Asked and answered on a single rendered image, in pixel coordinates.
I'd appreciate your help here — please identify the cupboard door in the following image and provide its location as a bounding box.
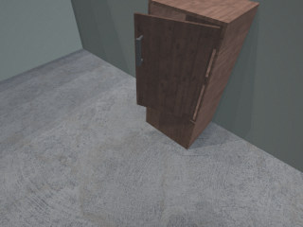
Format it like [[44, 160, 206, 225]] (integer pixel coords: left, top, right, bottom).
[[134, 12, 220, 121]]

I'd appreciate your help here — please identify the handle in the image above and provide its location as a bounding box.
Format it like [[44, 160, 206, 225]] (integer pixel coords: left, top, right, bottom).
[[135, 35, 143, 67]]

